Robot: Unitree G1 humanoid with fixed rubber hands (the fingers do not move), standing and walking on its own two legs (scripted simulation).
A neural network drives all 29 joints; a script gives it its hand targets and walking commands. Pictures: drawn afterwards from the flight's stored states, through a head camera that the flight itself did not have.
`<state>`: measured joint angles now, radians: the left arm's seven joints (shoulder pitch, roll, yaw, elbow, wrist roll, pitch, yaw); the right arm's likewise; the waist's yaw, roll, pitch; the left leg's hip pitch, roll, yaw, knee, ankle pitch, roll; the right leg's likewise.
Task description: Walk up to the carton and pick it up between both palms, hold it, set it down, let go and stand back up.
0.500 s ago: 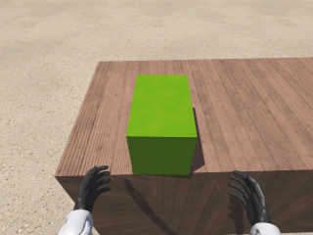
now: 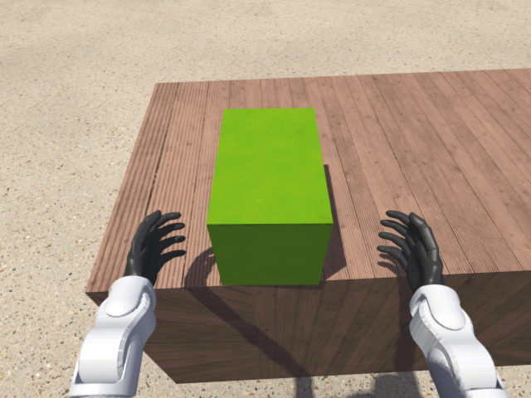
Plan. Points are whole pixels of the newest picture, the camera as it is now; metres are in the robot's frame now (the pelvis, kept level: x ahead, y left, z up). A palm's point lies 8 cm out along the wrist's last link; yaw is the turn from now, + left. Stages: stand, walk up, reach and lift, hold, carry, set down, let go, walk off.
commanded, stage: reach and lift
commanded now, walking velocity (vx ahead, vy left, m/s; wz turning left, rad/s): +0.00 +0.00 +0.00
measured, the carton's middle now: (269, 193) +0.47 +0.05 +0.03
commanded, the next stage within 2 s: none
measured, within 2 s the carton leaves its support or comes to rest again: neither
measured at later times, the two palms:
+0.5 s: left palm (151, 208) +0.36 +0.21 +0.11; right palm (412, 208) +0.39 -0.16 +0.10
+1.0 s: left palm (156, 163) +0.42 +0.22 +0.14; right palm (402, 158) +0.45 -0.15 +0.14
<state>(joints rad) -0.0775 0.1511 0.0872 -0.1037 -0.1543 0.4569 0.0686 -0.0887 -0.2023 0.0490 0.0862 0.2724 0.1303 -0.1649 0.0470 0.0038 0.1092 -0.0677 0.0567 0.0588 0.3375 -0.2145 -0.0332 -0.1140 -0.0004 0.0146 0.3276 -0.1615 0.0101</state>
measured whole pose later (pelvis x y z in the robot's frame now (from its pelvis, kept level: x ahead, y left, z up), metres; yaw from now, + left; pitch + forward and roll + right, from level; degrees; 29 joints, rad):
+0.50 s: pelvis +0.00 +0.00 +0.00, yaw +0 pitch +3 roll +0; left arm -0.48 0.20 0.16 0.11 -0.15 0.62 0.10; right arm -0.52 -0.27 0.06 0.33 0.37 0.28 -0.18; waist 0.03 0.00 0.05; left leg -0.22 0.06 0.05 0.37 -0.21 -0.03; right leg -0.26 0.00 0.01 0.35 -0.15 0.01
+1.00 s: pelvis -0.01 -0.01 +0.00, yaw +1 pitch +10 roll -1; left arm -0.87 0.27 0.13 0.63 -0.19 0.46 0.12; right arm -0.91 -0.29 0.03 0.75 0.36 0.28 -0.17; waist 0.05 0.01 -0.06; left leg -0.37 0.06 0.02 0.40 -0.20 -0.04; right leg -0.39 0.01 0.00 0.35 -0.13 0.00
